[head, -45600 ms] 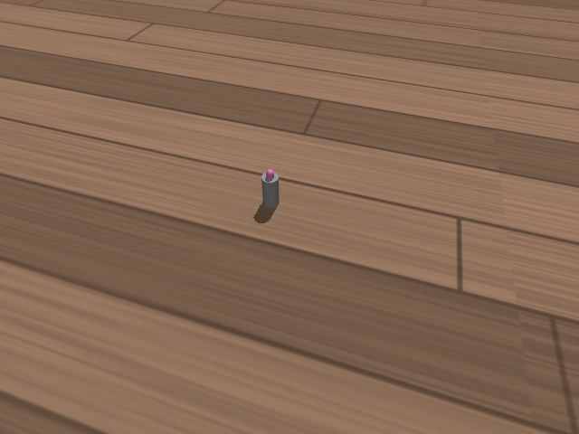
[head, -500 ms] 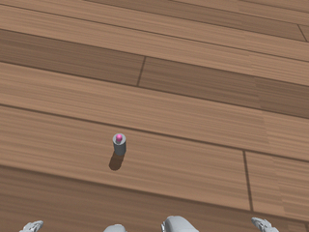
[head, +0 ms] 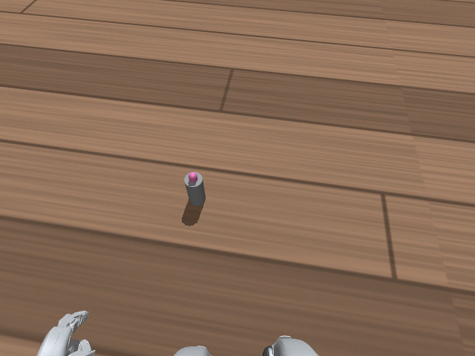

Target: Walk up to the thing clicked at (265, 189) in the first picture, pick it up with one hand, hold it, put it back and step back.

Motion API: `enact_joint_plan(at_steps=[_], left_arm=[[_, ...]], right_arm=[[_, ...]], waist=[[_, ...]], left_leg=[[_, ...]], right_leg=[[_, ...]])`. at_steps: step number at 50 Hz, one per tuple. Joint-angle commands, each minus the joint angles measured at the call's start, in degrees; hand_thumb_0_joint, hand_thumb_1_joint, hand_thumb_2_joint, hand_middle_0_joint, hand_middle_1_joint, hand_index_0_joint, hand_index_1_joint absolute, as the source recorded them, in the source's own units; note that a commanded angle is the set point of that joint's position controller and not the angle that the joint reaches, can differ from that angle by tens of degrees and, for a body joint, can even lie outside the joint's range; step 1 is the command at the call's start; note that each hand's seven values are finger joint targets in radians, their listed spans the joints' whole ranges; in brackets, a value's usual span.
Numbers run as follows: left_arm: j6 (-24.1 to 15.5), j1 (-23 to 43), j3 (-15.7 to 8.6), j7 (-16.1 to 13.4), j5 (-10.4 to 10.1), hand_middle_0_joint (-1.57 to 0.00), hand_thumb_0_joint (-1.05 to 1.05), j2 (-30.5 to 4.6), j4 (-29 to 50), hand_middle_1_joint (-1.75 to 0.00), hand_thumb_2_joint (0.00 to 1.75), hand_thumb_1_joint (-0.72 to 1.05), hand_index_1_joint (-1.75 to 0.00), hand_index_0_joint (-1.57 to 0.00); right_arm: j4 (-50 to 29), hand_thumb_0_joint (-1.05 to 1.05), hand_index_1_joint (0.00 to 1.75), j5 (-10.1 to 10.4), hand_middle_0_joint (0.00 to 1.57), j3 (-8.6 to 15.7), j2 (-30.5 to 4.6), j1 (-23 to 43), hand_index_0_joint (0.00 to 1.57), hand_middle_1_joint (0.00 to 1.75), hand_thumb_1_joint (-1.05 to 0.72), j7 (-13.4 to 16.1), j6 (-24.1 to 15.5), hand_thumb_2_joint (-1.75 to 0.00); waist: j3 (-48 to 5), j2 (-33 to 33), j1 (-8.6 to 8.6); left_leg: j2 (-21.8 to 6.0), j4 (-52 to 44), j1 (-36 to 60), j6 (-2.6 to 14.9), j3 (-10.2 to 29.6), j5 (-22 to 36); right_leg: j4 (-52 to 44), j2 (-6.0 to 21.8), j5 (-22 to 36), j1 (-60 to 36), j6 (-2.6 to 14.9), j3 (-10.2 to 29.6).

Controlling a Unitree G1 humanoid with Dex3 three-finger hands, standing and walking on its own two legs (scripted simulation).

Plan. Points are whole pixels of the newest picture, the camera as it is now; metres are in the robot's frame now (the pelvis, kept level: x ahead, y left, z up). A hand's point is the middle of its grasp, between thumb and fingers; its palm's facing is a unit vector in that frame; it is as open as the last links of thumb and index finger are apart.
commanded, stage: step back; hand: left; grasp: from the side
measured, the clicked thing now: (195, 187) +0.82 +0.19 -0.65
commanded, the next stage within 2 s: stand in 1.60 s
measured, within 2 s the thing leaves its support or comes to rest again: neither
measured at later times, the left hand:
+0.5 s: hand out of the picture -0.11 +0.20 -0.15, palm faces -0.04 -0.91 -0.40, open 7.4 cm
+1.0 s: hand out of the picture -0.18 +0.20 -0.13, palm faces +0.06 -0.92 -0.39, open 7.4 cm
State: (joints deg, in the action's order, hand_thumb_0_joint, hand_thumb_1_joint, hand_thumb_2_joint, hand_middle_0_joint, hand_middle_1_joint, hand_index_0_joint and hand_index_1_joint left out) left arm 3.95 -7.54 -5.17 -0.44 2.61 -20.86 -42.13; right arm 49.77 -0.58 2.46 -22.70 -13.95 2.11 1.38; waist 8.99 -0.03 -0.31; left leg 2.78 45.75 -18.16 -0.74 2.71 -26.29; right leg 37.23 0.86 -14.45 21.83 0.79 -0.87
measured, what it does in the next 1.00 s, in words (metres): walks backwards: left foot, then right foot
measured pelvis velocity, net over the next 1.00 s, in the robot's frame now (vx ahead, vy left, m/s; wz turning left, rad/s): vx -0.22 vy -0.08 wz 0.06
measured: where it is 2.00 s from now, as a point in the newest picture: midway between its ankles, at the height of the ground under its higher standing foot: outside the picture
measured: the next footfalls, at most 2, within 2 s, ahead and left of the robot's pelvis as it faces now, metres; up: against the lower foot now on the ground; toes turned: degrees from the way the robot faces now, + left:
left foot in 0.02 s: +0.02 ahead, +0.11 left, +0.00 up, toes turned -1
right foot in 0.42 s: -0.16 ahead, -0.19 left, +0.00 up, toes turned -1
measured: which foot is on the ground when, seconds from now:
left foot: up 0.00-0.00, down 0.02-0.46, up 0.48-0.76, down 0.78-1.00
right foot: down 0.00-0.04, up 0.06-0.40, down 0.42-0.82, up 0.84-1.00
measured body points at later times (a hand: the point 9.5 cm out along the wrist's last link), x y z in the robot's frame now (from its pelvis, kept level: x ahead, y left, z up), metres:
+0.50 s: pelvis -0.18 -0.07 -0.01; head -0.14 -0.08 +0.44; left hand -0.11 +0.25 -0.12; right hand -0.05 -0.40 -0.11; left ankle -0.05 +0.09 -0.70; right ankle -0.20 -0.19 -0.72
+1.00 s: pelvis -0.22 -0.08 +0.01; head -0.22 -0.08 +0.46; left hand -0.19 +0.25 -0.11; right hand -0.15 -0.38 -0.11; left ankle -0.24 +0.05 -0.72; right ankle -0.19 -0.19 -0.70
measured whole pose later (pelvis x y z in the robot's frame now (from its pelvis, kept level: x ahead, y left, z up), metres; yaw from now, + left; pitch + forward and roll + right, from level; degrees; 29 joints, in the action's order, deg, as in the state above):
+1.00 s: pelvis -0.22 -0.08 +0.01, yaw +3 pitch -2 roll +1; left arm 0.0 -14.7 -4.3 1.3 1.2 -22.8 -54.4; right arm 54.5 -2.5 3.2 -20.3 -14.6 -1.7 -0.9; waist 2.4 1.2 0.0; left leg 0.8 30.8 -10.4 0.5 1.7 -18.2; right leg 44.3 1.8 -25.0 20.7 1.0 -1.0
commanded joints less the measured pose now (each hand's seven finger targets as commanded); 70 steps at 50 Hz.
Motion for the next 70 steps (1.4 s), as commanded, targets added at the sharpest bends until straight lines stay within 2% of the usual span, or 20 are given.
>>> enact_joint_plan(at_steps=[1, 3, 5, 8, 16, 20, 22, 23, 24, 28, 35, 39, 42, 43, 52, 53, 54, 56, 60, 70], left_arm=[[0.4, -0.7, -2.3, -0.4, -1.1, -0.20, 0.00, -11.4, 5.4, -0.30, 0.90, 0.90, -0.30, -0.20], [0.6, -1.9, -2.0, -0.6, -1.6, -0.20, 0.00, -9.3, 5.5, -0.30, 0.90, 0.90, -0.30, -0.20], [0.9, 1.7, -3.6, -1.0, -0.9, -0.20, 0.00, -14.1, 4.8, -0.30, 0.90, 0.90, -0.30, -0.20], [0.6, -3.0, -3.6, -0.3, -1.7, -0.20, 0.00, -12.4, 2.0, -0.30, 0.90, 0.90, -0.30, -0.20], [-0.9, -3.0, -2.2, 0.1, -1.2, -0.20, 0.00, -10.9, 1.2, -0.30, 0.90, 0.90, -0.30, -0.20], [-1.8, -13.0, -2.5, 0.4, -1.3, -0.20, 0.00, -11.1, -5.4, -0.30, 0.90, 0.90, -0.30, -0.20], [-2.1, -13.2, -4.3, 0.4, 0.5, -0.20, 0.00, -17.1, -5.8, -0.30, 0.90, 0.90, -0.30, -0.20], [-1.8, -6.7, -5.7, 0.3, 0.7, -0.20, 0.00, -24.5, -2.5, -0.30, 0.90, 0.90, -0.30, -0.20], [-2.0, -0.3, -5.8, -0.1, 0.5, -0.20, 0.00, -26.2, -0.4, -0.30, 0.90, 0.90, -0.30, -0.20], [-3.7, 2.4, -3.3, -0.6, 0.1, -0.20, 0.00, -14.4, -1.6, -0.30, 0.90, 0.90, -0.30, -0.20], [-5.2, -8.8, -4.4, -0.2, 0.2, -0.20, 0.00, -16.6, -4.3, -0.30, 0.90, 0.90, -0.30, -0.20], [-4.5, -4.1, -2.6, 0.3, -0.6, -0.20, 0.00, -15.6, -3.8, -0.30, 0.90, 0.90, -0.30, -0.20], [-4.9, 1.4, -1.8, 0.0, -1.5, -0.20, 0.00, -13.2, -3.4, -0.30, 0.90, 0.90, -0.30, -0.20], [-5.1, 1.6, -2.3, 0.1, -1.1, -0.20, 0.00, -15.9, -3.9, -0.30, 0.90, 0.90, -0.30, -0.20], [-7.6, -9.8, -1.8, 0.2, -1.1, -0.20, 0.00, -11.5, -10.9, -0.30, 0.90, 0.90, -0.30, -0.20], [-7.9, -12.0, -2.4, -0.4, -0.6, -0.20, 0.00, -12.9, -11.7, -0.30, 0.90, 0.90, -0.30, -0.20], [-8.5, -12.9, -3.6, -0.9, 0.4, -0.20, 0.00, -17.4, -11.7, -0.30, 0.90, 0.90, -0.30, -0.20], [-8.3, -5.7, -3.9, -0.8, 0.0, -0.20, 0.00, -20.8, -8.7, -0.30, 0.90, 0.90, -0.30, -0.20], [-9.4, -4.2, -2.3, -1.1, -1.1, -0.20, 0.00, -15.3, -9.1, -0.30, 0.90, 0.90, -0.30, -0.20], [-6.7, -0.8, -0.4, -1.3, -2.2, -0.20, 0.00, -13.9, -8.5, -0.30, 0.90, 0.90, -0.30, -0.20]], right_arm=[[-3.6, 0.00, 0.30, -1.4, 0.20, 4.0, -10.3, -3.3, 0.20, 0.30, -0.90, 0.7, -2.6, -0.90], [-5.5, 0.00, 0.30, -2.7, 0.20, 5.9, -19.6, 1.1, 0.20, 0.30, -0.90, 0.3, -2.3, -0.90], [-6.7, 0.00, 0.30, -2.2, 0.20, 6.3, -20.6, 4.3, 0.20, 0.30, -0.90, 1.0, -2.8, -0.90], [-7.2, 0.00, 0.30, -2.1, 0.20, 4.2, -13.1, 6.6, 0.20, 0.30, -0.90, 1.3, -2.9, -0.90], [-7.7, 0.00, 0.30, -1.9, 0.20, 4.9, -14.5, 3.1, 0.20, 0.30, -0.90, 0.5, -1.4, -0.90], [-8.4, 0.00, 0.30, -1.5, 0.20, 5.0, -16.4, 8.2, 0.20, 0.30, -0.90, -0.3, 0.4, -0.90], [-9.7, 0.00, 0.30, -0.8, 0.20, 3.2, -10.0, 8.6, 0.20, 0.30, -0.90, -0.2, 0.8, -0.90], [-10.8, 0.00, 0.30, -0.4, 0.20, 3.6, -9.7, 10.6, 0.20, 0.30, -0.90, 0.7, 0.6, -0.90], [-9.4, 0.00, 0.30, -0.8, 0.20, 5.3, -13.4, 9.6, 0.20, 0.30, -0.90, 1.1, 0.7, -0.90], [-3.3, 0.00, 0.30, -0.2, 0.20, 3.1, -9.8, 1.9, 0.20, 0.30, -0.90, -0.3, -0.1, -0.90], [-2.9, 0.00, 0.30, -1.5, 0.20, 2.8, -10.4, 6.1, 0.20, 0.30, -0.90, -1.6, -2.3, -0.90], [1.7, 0.00, 0.30, -1.7, 0.20, 3.7, -9.2, -1.2, 0.20, 0.30, -0.90, -2.1, -3.3, -0.90], [1.7, 0.00, 0.30, -2.2, 0.20, 6.3, -19.8, -3.2, 0.20, 0.30, -0.90, -2.1, -3.4, -0.90], [1.2, 0.00, 0.30, -1.8, 0.20, 6.4, -19.5, -1.2, 0.20, 0.30, -0.90, -2.3, -3.4, -0.90], [-0.3, 0.00, 0.30, -1.0, 0.20, 3.7, -10.3, 5.4, 0.20, 0.30, -0.90, -2.9, -2.0, -0.90], [-0.5, 0.00, 0.30, -0.9, 0.20, 2.6, -7.6, 4.3, 0.20, 0.30, -0.90, -2.7, -1.7, -0.90], [-1.6, 0.00, 0.30, -0.4, 0.20, 1.5, -3.6, 2.9, 0.20, 0.30, -0.90, -2.7, -1.8, -0.90], [0.3, 0.00, 0.30, -1.0, 0.20, 3.7, -10.7, 1.4, 0.20, 0.30, -0.90, -1.5, -1.4, -0.90], [2.7, 0.00, 0.30, -0.8, 0.20, 3.1, -8.8, 0.2, 0.20, 0.30, -0.90, -2.0, -2.0, -0.90], [5.1, 0.00, 0.30, -1.1, 0.20, 3.0, -8.3, 2.0, 0.20, 0.30, -0.90, -1.5, -1.8, -0.90]], waist=[[-14.0, 5.3, 1.08], [-11.8, -11.7, 2.44], [-8.1, -12.3, 0.00], [-9.3, -4.5, 3.18], [-13.0, -11.9, -1.28], [-17.1, -13.2, 3.08], [-10.3, 5.8, 3.82], [-7.3, 16.4, 5.36], [-2.0, 16.5, 3.90], [-3.4, 6.9, -0.64], [-8.2, 12.4, 6.56], [-8.8, 8.5, 1.09], [-5.3, -9.9, -2.62], [-0.8, -8.2, -1.76], [-7.0, -7.5, 3.71], [-8.8, -2.6, 4.61], [-9.2, 10.3, 4.55], [-4.0, 4.7, 2.80], [-5.9, 3.2, 1.50], [-10.7, 7.3, 0.22]], left_leg=[[-2.3, -24.8, 5.9, 1.63, 0.2, 20.8], [-22.7, -25.5, 9.4, 11.64, 25.5, 30.9], [-29.2, -28.0, -5.6, 18.99, 31.3, 26.4], [-16.7, -20.6, 3.1, 12.80, 10.5, 37.2], [-17.0, -17.5, 13.0, 14.50, 8.9, 31.0], [-14.8, -13.5, 3.0, 10.74, 5.5, 18.2], [-2.8, 1.9, -16.5, 3.96, 1.7, -1.7], [3.1, 12.9, -15.8, 0.39, 3.4, -8.4], [-0.9, 21.1, -11.2, -0.18, 8.1, -8.0], [3.3, 22.3, -13.0, 0.10, 6.5, 4.0], [-1.9, -4.1, -13.2, -1.14, 1.6, -5.2], [0.0, -26.7, 8.3, 2.16, -3.5, 6.9], [-21.8, -33.6, 10.4, 15.14, 32.3, -18.6], [-23.0, -35.3, 2.2, 16.90, 31.6, -22.9], [-9.3, -16.1, -4.1, 7.13, 5.1, 0.7], [-7.1, -8.4, -8.5, 5.72, 3.1, 0.9], [0.5, 5.4, -17.4, 2.94, 0.6, -3.4], [-2.8, 11.3, -13.1, 2.12, 6.5, -8.8], [-4.2, 7.3, -9.7, 1.41, 6.7, 0.2], [-3.8, -17.0, 8.0, 2.34, -3.5, 22.2]], right_leg=[[4.4, 7.1, 15.2, -11.2, 5.56, 9.1], [20.2, -5.5, -18.9, 9.2, 0.62, 4.1], [36.4, -3.0, -20.8, 2.0, 0.18, 14.3], [39.9, -6.9, -13.7, 8.0, -0.01, 14.3], [13.1, -2.0, -15.4, 3.5, -3.42, 6.5], [-10.8, -1.8, -4.3, -13.1, -0.32, -0.5], [-17.2, 7.6, -13.8, -13.1, 3.75, 20.3], [-23.4, 21.2, -20.2, 2.3, 13.21, 35.3], [-27.4, 25.5, -28.0, 14.4, 16.23, 40.9], [-14.4, 8.2, -6.0, -0.4, 6.34, 12.1], [-16.6, 14.7, -20.4, -19.4, 10.85, 20.6], [-9.1, 11.6, -4.6, -8.1, 7.19, 11.1], [13.6, 0.5, -18.5, 13.2, 0.35, 0.2], [17.4, 2.6, -17.9, 9.9, 0.71, 3.6], [-10.8, -3.0, -0.9, -16.4, 0.38, -3.7], [-13.1, 0.0, -1.7, -22.5, 0.65, 2.0], [-20.8, 13.2, -8.2, -25.3, 4.27, 24.3], [-24.9, 24.1, -23.1, -9.5, 13.13, 36.4], [-16.9, 15.3, 9.6, -12.7, 8.19, 16.4], [-2.5, 9.2, 23.6, -6.6, 3.58, 3.6]])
